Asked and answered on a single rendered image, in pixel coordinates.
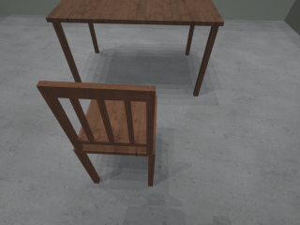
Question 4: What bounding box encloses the chair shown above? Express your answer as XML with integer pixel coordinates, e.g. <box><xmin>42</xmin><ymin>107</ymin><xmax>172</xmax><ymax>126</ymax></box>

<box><xmin>37</xmin><ymin>81</ymin><xmax>158</xmax><ymax>187</ymax></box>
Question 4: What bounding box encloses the table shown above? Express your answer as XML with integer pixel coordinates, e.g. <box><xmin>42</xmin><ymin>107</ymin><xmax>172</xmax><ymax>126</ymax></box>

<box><xmin>46</xmin><ymin>0</ymin><xmax>224</xmax><ymax>97</ymax></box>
